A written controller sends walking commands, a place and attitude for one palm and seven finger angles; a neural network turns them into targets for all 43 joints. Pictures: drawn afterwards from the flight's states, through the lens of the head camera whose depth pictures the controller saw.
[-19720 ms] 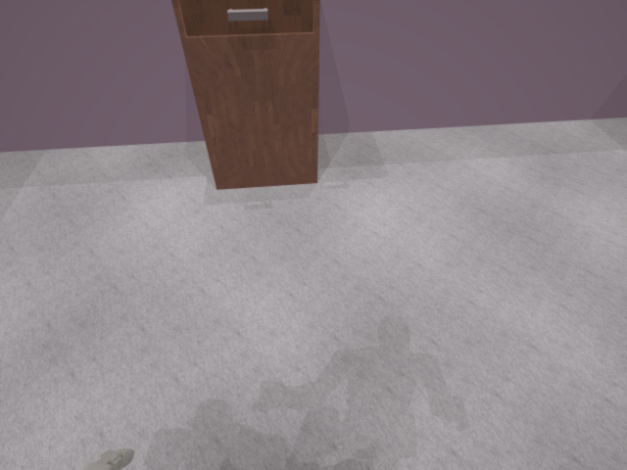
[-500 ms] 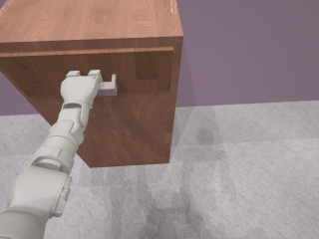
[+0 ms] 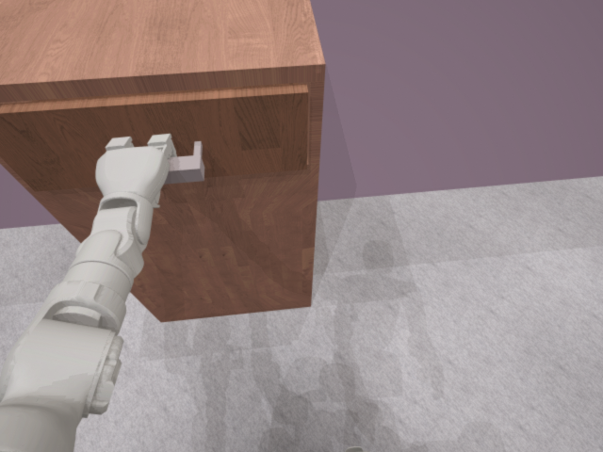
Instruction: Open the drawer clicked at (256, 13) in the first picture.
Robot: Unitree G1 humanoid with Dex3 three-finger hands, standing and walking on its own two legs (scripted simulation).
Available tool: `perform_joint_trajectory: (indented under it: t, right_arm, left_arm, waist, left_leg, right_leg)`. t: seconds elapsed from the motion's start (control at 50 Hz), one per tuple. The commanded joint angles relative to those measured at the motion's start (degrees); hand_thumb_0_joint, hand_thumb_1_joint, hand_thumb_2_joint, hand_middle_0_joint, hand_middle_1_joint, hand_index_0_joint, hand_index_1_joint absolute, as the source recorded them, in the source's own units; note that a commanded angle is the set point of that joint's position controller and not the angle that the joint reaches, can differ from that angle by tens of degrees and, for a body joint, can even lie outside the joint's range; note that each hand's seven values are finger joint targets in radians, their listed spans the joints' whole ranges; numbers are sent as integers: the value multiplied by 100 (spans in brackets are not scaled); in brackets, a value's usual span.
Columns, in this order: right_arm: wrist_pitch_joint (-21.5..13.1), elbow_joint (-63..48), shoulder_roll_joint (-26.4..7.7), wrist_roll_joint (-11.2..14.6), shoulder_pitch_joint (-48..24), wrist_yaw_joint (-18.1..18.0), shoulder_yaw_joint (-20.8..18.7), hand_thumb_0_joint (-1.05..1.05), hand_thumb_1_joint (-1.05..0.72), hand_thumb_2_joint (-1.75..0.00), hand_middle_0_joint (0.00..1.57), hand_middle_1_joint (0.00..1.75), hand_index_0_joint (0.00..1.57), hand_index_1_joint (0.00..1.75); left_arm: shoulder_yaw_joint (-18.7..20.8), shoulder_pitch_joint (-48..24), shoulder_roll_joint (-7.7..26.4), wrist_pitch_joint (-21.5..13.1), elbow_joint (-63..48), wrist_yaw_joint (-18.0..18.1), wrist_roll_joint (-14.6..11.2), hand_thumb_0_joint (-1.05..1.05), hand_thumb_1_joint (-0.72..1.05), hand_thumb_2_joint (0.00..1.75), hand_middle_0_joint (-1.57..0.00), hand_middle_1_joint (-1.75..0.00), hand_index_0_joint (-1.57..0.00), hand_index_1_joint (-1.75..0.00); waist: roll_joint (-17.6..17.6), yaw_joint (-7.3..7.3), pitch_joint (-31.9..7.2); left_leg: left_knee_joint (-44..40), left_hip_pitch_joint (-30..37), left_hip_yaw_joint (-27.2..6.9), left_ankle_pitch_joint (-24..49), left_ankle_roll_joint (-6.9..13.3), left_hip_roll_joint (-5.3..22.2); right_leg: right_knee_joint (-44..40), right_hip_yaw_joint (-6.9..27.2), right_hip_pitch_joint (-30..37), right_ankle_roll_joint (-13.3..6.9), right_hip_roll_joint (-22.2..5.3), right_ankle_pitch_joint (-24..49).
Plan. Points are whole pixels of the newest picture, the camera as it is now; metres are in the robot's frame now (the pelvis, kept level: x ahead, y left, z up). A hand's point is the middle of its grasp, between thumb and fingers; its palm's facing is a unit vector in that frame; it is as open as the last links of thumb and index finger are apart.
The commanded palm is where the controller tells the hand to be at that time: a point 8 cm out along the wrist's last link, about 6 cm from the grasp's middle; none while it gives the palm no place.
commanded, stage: pull the drawer open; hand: left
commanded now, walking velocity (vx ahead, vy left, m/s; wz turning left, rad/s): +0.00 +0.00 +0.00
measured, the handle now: (156, 160) +0.52 +0.19 +0.06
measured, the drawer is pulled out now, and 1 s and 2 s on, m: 0.02 0.09 0.30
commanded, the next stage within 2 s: none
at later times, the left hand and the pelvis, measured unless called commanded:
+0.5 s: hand (145, 210) +0.45 +0.21 +0.04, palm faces -0.04 +0.00 -1.00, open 6.0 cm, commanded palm +0.43 +0.21 +0.09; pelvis +0.01 +0.00 +0.00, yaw +2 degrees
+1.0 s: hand (143, 237) +0.40 +0.20 +0.03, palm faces +0.02 -0.06 -1.00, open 5.9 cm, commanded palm +0.35 +0.21 +0.09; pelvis +0.01 +0.00 +0.01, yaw -1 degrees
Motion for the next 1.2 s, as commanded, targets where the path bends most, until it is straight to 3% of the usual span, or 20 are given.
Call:
perform_joint_trajectory:
  t: [0.0, 0.1, 0.16, 0.18, 0.22, 0.28, 0.34, 0.46, 0.54, 0.56, 0.58, 0.62, 0.68, 0.7, 0.76, 0.84, 0.9, 0.94, 0.98, 1.18]
  right_arm:
    - [-129, -606, -819, 12, 124, -8, -265, 0, -90, -90, 20, 30, 20, 30]
    - [-81, -775, -824, 52, -145, 83, -280, 0, -90, -90, 20, 30, 20, 30]
    - [-53, -867, -810, 77, -369, 134, -282, 0, -90, -90, 20, 30, 20, 30]
    - [-14, -709, -867, 82, -309, 94, -258, 0, -90, -90, 20, 30, 20, 30]
    - [-10, -467, -873, 60, -169, 19, -223, 0, -90, -90, 20, 30, 20, 30]
    - [-4, -461, -796, 8, -206, -30, -220, 0, -90, -90, 20, 30, 20, 30]
    - [10, -463, -731, -13, -233, -20, -224, 0, -90, -90, 20, 30, 20, 30]
    - [39, -556, -746, -30, -291, -105, -177, 0, -90, -90, 20, 30, 20, 30]
    - [-11, -585, -723, -30, -269, -120, -171, 0, -90, -90, 20, 30, 20, 30]
    - [-22, -579, -732, -38, -253, -127, -173, 0, -90, -90, 20, 30, 20, 30]
    - [-21, -598, -728, -30, -226, -127, -171, 0, -90, -90, 20, 30, 20, 30]
    - [-40, -682, -699, -12, -276, -99, -166, 0, -90, -90, 20, 30, 20, 30]
    - [-38, -738, -709, 0, -304, -61, -190, 0, -90, -90, 20, 30, 20, 30]
    - [-49, -767, -706, 0, -336, -41, -201, 0, -90, -90, 20, 30, 20, 30]
    - [-56, -862, -728, 33, -450, 23, -254, 0, -90, -90, 20, 30, 20, 30]
    - [-72, -912, -761, 108, -625, 69, -271, 0, -90, -90, 20, 30, 20, 30]
    - [-76, -936, -771, 115, -773, 76, -256, 0, -90, -90, 20, 30, 20, 30]
    - [-86, -984, -747, 138, -912, 94, -234, 0, -90, -90, 20, 30, 20, 30]
    - [-80, -998, -753, 144, -1016, 92, -214, 0, -90, -90, 20, 30, 20, 30]
    - [-111, -1317, -606, 121, -1724, 107, -38, 0, -90, -90, 20, 30, 20, 30]
  left_arm:
    - [215, -1113, 829, -152, -1320, 115, -98, 0, 90, 90, -40, -135, -40, -135]
    - [246, -2, 678, 16, -2194, 109, -200, 0, 90, 90, -40, -135, -40, -135]
    - [178, 423, 559, 168, -2859, 121, -225, 0, 90, 90, -40, -135, -40, -135]
    - [114, -423, 692, 227, -2645, 164, -145, 0, 90, 90, -40, -135, -40, -135]
    - [161, -1843, 1031, 318, -2062, 258, 67, 0, 90, 90, -40, -135, -40, -135]
    - [306, -1751, 1179, 424, -1867, 341, 201, 0, 90, 90, -40, -135, -40, -135]
    - [-41, -2045, 680, 420, -1834, 289, 98, 0, 90, 90, -40, -135, -40, -135]
    - [98, -2171, 847, 227, -1526, 137, -18, 0, 90, 90, -40, -135, -40, -135]
    - [6, -2247, 766, 22, -1473, 121, -29, 0, 90, 90, -40, -135, -40, -135]
    - [144, -2238, 919, -31, -1422, 129, -27, 0, 90, 90, -40, -135, -40, -135]
    - [240, -1956, 1019, -65, -1368, 129, 1, 0, 90, 90, -40, -135, -40, -135]
    - [80, -1571, 737, -129, -1458, 107, -53, 0, 90, 90, -40, -135, -40, -135]
    - [258, -913, 825, -220, -1622, 129, -76, 0, 90, 90, -40, -135, -40, -135]
    - [130, -870, 667, -248, -1890, 125, -115, 0, 90, 90, -40, -135, -40, -135]
    - [258, 158, 636, -205, -2350, 140, -188, 0, 90, 90, -40, -135, -40, -135]
    - [172, 788, 514, -27, -2998, 155, -283, 0, 90, 90, -40, -135, -40, -135]
    - [368, 1312, 717, 126, -3471, 195, -283, 0, 90, 90, -40, -135, -40, -135]
    - [162, 1580, 454, 271, -3731, 187, -313, 0, 90, 90, -40, -135, -40, -135]
    - [222, 1705, 550, 386, -3944, 189, -267, 0, 90, 90, -40, -135, -40, -135]
    - [162, 3338, 306, 706, -5344, -33, -382, 0, 90, 90, -40, -135, -40, -135]
  waist:
    - [-103, 346, -2280]
    - [-325, 522, -2198]
    - [-177, 557, -2144]
    - [-252, 281, -1823]
    - [-289, 14, -1338]
    - [9, 212, -1932]
    - [95, 139, -2164]
    - [-438, 104, -2185]
    - [-335, 63, -2046]
    - [-331, 83, -2055]
    - [-248, 188, -2125]
    - [-180, 269, -2063]
    - [-177, 452, -2207]
    - [-130, 450, -2219]
    - [-284, 631, -2380]
    - [-462, 611, -1935]
    - [-355, 713, -1892]
    - [-307, 704, -1686]
    - [-235, 720, -1580]
    - [-330, 970, -1445]
  left_leg:
    - [-254, 1481, -178, 2550, 83, -141]
    - [-306, 1693, -187, 3273, 92, -95]
    - [-298, 1952, -207, 3776, 72, -64]
    - [-290, 1921, -257, 3533, 54, -56]
    - [-315, 1641, -269, 2831, 41, -99]
    - [-272, 1875, -220, 3033, 26, -169]
    - [-160, 2118, -253, 3288, -8, -163]
    - [-156, 1731, -219, 2764, 58, -230]
    - [-153, 1584, -199, 2424, 80, -264]
    - [-152, 1514, -185, 2345, 83, -267]
    - [-186, 1484, -195, 2321, 75, -270]
    - [-228, 1456, -170, 2246, 70, -277]
    - [-274, 1427, -151, 2326, 75, -262]
    - [-291, 1490, -140, 2388, 75, -248]
    - [-335, 1564, -158, 2766, 74, -221]
    - [-509, 1539, -129, 2547, 83, -200]
    - [-571, 1649, -114, 2769, 72, -204]
    - [-640, 1733, -118, 2725, 55, -190]
    - [-666, 1841, -147, 2821, 38, -169]
    - [-701, 2274, -174, 3420, -20, -138]
  right_leg:
    - [-293, -5, 1508, -65, 111, 2190]
    - [-329, -11, 1791, -47, 98, 2683]
    - [-344, -26, 1820, -55, 87, 2883]
    - [-359, -55, 1530, -29, 102, 2735]
    - [-369, -105, 1112, -31, 95, 2263]
    - [-297, -51, 1368, -81, 58, 2394]
    - [-244, -98, 1251, -77, 60, 2455]
    - [-279, -18, 1553, -27, 4, 2540]
    - [-309, 10, 1459, -19, -3, 2386]
    - [-336, 47, 1520, -20, -16, 2361]
    - [-297, 42, 1574, -37, -12, 2318]
    - [-322, 26, 1609, -53, 1, 2259]
    - [-306, 63, 1851, -73, 12, 2370]
    - [-322, 55, 1859, -67, 14, 2429]
    - [-338, 84, 2132, -87, 44, 2700]
    - [-465, 74, 2159, -59, 51, 2615]
    - [-475, 101, 2312, -70, 40, 2810]
    - [-533, 57, 2235, -68, 43, 2647]
    - [-538, 55, 2177, -81, 57, 2530]
    - [-515, 38, 2428, -50, 2, 2945]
